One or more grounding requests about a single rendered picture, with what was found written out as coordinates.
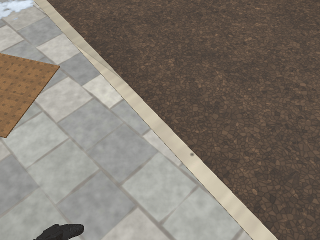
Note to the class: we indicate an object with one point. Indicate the left robot hand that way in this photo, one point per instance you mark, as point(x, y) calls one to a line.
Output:
point(61, 232)

